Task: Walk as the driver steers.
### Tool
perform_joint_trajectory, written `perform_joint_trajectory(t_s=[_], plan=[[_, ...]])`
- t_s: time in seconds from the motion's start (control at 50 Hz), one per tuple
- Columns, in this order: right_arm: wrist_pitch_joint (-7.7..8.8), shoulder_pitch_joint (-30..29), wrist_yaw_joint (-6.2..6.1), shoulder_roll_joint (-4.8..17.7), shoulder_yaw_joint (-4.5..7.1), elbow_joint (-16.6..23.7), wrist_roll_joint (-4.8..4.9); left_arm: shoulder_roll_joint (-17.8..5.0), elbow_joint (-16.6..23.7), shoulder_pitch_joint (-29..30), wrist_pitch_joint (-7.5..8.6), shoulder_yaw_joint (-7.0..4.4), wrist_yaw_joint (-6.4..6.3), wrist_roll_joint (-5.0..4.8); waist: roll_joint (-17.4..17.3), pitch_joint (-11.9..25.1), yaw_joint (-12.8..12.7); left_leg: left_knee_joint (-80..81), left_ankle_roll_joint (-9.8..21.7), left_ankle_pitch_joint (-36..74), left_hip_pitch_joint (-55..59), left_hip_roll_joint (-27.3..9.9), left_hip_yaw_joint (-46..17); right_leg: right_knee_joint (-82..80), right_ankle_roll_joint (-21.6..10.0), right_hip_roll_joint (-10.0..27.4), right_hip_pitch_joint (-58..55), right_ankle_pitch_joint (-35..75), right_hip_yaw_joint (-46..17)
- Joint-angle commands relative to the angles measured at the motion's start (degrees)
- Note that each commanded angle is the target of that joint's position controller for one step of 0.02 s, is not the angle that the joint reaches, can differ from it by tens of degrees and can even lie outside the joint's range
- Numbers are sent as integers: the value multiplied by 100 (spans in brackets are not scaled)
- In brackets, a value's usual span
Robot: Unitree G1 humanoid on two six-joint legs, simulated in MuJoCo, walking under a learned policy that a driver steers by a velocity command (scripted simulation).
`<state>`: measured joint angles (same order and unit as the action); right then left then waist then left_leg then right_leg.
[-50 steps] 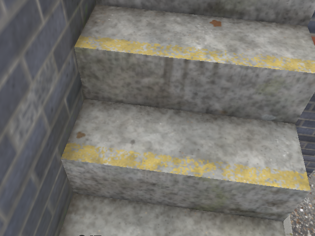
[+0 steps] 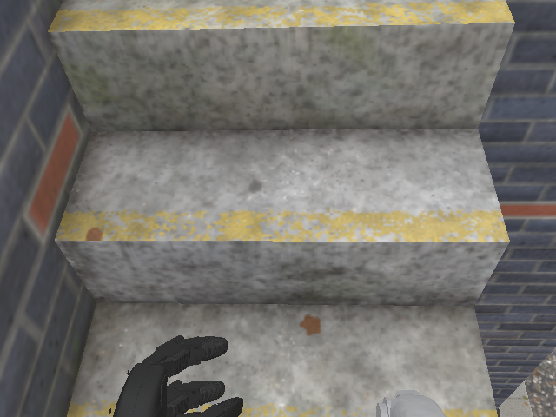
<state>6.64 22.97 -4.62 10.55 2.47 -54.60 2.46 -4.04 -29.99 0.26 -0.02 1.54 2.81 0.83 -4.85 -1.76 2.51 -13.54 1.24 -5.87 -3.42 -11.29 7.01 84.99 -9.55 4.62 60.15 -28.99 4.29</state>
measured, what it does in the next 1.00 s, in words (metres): climbs: left foot 0.21 m higher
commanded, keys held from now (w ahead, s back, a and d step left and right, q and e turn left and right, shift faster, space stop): w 1.00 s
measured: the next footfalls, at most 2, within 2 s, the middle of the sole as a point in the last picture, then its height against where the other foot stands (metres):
left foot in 0.60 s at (209, 371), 0.21 m higher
right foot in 1.20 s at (332, 181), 0.20 m higher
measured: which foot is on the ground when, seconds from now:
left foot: down 0.00-0.02, up 0.04-0.58, down 0.60-1.00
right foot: down 0.00-0.62, up 0.64-1.00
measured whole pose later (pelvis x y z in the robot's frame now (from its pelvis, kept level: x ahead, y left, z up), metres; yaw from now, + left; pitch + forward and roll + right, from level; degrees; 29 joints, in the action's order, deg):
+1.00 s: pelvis +0.39 +0.06 +0.38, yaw +0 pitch -1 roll -1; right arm 8.1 24.1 -5.1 7.8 -0.2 -53.6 0.3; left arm -2.0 -36.6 -7.8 -2.8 0.7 -0.4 2.0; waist 4.4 -0.7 -1.0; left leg -30.5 2.7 -17.6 -12.5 -2.5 9.3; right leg 129.8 -6.7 -4.7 73.8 -9.6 -6.1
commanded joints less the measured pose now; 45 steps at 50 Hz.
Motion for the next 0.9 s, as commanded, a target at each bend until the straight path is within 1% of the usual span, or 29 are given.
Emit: perform_joint_trajectory(t_s=[0.02,0.04,0.06,0.08,0.1,0.12,0.14,0.18,0.24,0.3,0.34,0.38,0.4,0.44,0.52,0.54,0.56,0.58,0.6,0.62,0.64,0.66,0.68,0.72,0.74,0.78,0.8,0.84,0.9], plan=[[36,-494,519,1208,313,1087,-4,-1471,-509,-3030,147,-657,-226,302,1868,2556,-1265,-3961,823,4096,-2316,439,-314,-4126,-748,587,-5025,-2726,-3603],[68,-871,638,974,418,1329,-177,-2025,-474,-2966,1,-931,-371,95,2784,2759,-1541,-6775,617,693,-3434,1488,-1288,-6622,-496,1338,-5244,-4436,-6214],[27,-654,650,173,348,1365,-425,-2152,-383,-2028,-64,-902,-379,-218,2557,2924,-1016,-9441,246,375,-3921,1791,-2428,-6909,147,1571,-5079,-4254,-6100],[-56,-873,598,-203,241,1555,-495,-1797,-555,-1464,-73,-788,-379,-163,2359,2297,-492,-10676,198,493,-4410,1679,-2286,-6517,430,1362,-4260,-3661,-5266],[-148,-1061,499,-287,146,1736,-564,-1353,-906,-1193,29,-649,-361,-107,2000,1061,-225,-10795,247,574,-5014,1540,-2022,-5885,588,1044,-3441,-3172,-4127],[-226,-918,404,-335,66,1767,-634,-952,-1237,-1090,148,-509,-294,-57,1561,324,59,-10847,246,620,-5352,1504,-1788,-5365,599,909,-2960,-2763,-3233],[-304,-771,357,-414,-16,1745,-575,-675,-1457,-1141,257,-453,-229,39,1045,59,131,-10937,277,584,-5330,1569,-1652,-5234,646,754,-2735,-2127,-2630],[-379,-697,322,-316,-37,1707,-456,-544,-1779,-1548,591,-421,-184,82,728,-162,102,-10693,222,690,-5493,1744,-1604,-5552,582,708,-2980,-891,-2021],[-465,-929,280,-130,24,1686,-407,-921,-1957,-1794,842,-566,-137,47,679,-341,16,-10168,100,1174,-5816,1888,-1532,-5955,621,899,-3390,21,-1594],[-538,-1670,139,-208,50,1973,-302,-1224,-2158,-2192,965,-608,-182,35,965,-403,-220,-11925,80,608,-6974,2016,-1386,-6621,153,1357,-4233,614,-1720],[-580,-2124,48,-336,7,2240,-340,-1259,-2296,-2398,1024,-623,-195,131,1165,-601,-266,-13132,135,-43,-7777,2024,-1432,-6931,-98,1547,-4499,893,-1636],[-626,-2236,-35,-229,-11,2379,-207,-1317,-2305,-2533,1084,-603,-214,58,897,-806,-178,-12856,173,-366,-7961,1872,-1510,-7170,72,1577,-4571,671,-1331],[-681,-2332,-17,-215,-18,2494,-329,-1361,-2324,-2445,1130,-593,-299,-17,864,-901,-63,-12226,144,-393,-7732,1725,-1385,-7362,116,1448,-4386,626,-1104],[-785,-2391,8,-125,-12,2528,-324,-1687,-2294,-2333,1194,-664,-401,-88,885,-641,-116,-11075,62,-504,-7355,1477,-869,-7789,8,1364,-4631,671,-675],[-970,-2914,-12,-202,-106,2947,-333,-1683,-2716,-3220,1054,-779,-467,-67,1686,-334,-581,-9666,259,-1593,-7829,464,-69,-8273,-184,1342,-6779,2129,-674],[-944,-3184,121,-385,-371,3105,-24,-1663,-2726,-2958,919,-751,-520,-317,1606,-539,-460,-6835,552,-2666,-6264,290,167,-9063,-175,1038,-5938,3013,-160],[-948,-2938,147,-489,-416,2880,149,-1618,-2656,-2752,815,-731,-573,-280,1506,-30,-292,-5756,776,-3459,-4270,757,551,-8816,-309,936,-5205,5325,101],[-847,-1885,155,-170,-235,2361,245,-1764,-2608,-3085,792,-660,-601,-301,1696,956,-97,-5795,695,-4247,-2985,1571,897,-7496,-429,1114,-5696,9313,118],[-745,-250,26,143,-155,1985,46,-2169,-2554,-2753,892,-738,-413,-437,2031,1991,830,-5427,867,-3010,-1440,1604,-104,-5612,-257,1313,-5606,11212,89],[-731,904,-103,1041,146,1523,-320,-2164,-2147,-2291,952,-812,-82,-552,217,2675,1216,-2873,989,-4501,-761,366,-3312,-3337,207,389,-4540,9342,-33],[-848,876,-287,1805,349,1353,-400,-1512,-1846,-2194,1025,-763,255,-234,-2028,3010,992,299,1001,-6769,-135,-268,-6354,-1342,474,-998,-3097,3081,-994],[-715,-3,-340,1850,454,1487,-384,-920,-1528,-1928,972,-724,299,169,-1556,2607,562,868,386,-6758,-490,-616,-7048,1483,633,-1403,-2180,2901,-2121],[-553,-717,-295,1527,358,1306,-470,-543,-1138,-1402,833,-602,247,428,-262,1889,44,104,202,-6169,-1428,-681,-6404,2892,477,-1264,-1611,3280,-2134],[-352,-1340,-132,465,91,781,-340,-127,-868,-1101,610,-423,64,467,843,418,-537,-1560,597,-3877,-2809,-356,-4016,3527,241,-1285,-1021,4131,-1649],[-298,-1359,-47,79,-40,478,-383,-75,-915,-1445,454,-355,4,403,825,281,-795,-1848,552,-3155,-2883,-114,-3057,3635,188,-1326,-870,4078,-1714],[-97,-1070,28,-175,-165,289,-393,-123,-1020,-1782,258,-288,-83,266,575,176,-791,-1714,544,-1792,-2399,-8,-1971,3554,200,-1433,-486,3827,-2017],[-51,-926,-57,180,-89,380,-397,-331,-972,-1852,164,-326,-201,143,609,230,-672,-1314,527,-853,-1954,-105,-1760,3313,390,-1462,-376,3222,-1859],[96,-825,-141,209,-164,481,-366,-454,-906,-1674,-6,-338,-204,76,595,-107,-657,-952,499,-228,-1807,-247,-1268,2673,513,-1260,-75,2530,-1775],[203,73,-62,410,-114,270,-246,-84,-647,-1030,-204,-243,-299,116,247,-190,-442,-512,718,-1000,-971,-381,-1302,4585,199,-1179,1479,2196,-1245]])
